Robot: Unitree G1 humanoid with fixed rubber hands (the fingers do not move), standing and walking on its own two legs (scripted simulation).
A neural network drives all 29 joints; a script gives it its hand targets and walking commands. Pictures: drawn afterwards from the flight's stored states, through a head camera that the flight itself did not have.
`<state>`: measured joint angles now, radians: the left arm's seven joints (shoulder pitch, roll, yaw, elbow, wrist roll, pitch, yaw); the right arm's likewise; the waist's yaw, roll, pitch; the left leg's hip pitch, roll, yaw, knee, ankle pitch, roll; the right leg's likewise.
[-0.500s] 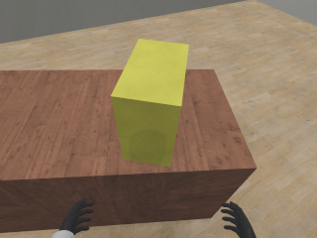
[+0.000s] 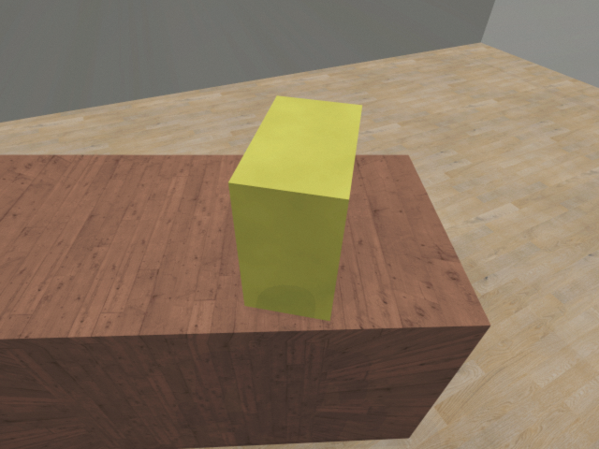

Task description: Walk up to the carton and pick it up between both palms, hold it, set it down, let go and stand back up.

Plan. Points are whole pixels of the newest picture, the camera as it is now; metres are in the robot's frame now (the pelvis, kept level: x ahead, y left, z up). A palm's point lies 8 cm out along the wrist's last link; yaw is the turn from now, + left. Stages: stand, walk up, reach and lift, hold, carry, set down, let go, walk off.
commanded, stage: stand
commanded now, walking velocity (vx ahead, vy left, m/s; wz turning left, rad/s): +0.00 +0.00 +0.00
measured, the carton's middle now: (302, 206) +0.54 +0.00 +0.03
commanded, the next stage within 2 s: none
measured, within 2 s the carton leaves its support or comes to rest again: neither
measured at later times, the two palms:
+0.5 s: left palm out of the picture -0.04 +0.27 -0.13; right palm out of the picture -0.04 -0.23 -0.13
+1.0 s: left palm out of the picture -0.04 +0.26 -0.13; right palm out of the picture -0.04 -0.23 -0.13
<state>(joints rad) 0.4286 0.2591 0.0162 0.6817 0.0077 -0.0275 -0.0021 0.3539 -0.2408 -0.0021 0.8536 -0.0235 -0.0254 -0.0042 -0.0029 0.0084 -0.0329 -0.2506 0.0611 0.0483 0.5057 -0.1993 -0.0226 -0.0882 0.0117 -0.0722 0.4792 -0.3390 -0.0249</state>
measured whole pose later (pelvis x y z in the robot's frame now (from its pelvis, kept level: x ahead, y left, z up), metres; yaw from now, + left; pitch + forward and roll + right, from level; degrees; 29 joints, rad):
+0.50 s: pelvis -0.04 +0.02 +0.00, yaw +1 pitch -3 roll -1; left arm 0.48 0.25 -0.01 0.78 0.02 -0.02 0.01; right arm 0.42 -0.23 0.00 0.90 -0.02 0.00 -0.01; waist -0.01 0.01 -0.02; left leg -0.33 0.04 0.03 0.53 -0.16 0.00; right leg -0.18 -0.01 -0.09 0.53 -0.30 -0.01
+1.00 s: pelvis -0.03 +0.01 +0.00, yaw +2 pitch -3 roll -1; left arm 0.46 0.23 0.00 0.83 0.00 -0.01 0.02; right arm 0.42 -0.21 -0.01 0.93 -0.02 0.00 -0.01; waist -0.01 0.01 -0.01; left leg -0.33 0.04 0.01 0.52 -0.15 -0.01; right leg -0.17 -0.01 -0.10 0.53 -0.32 -0.02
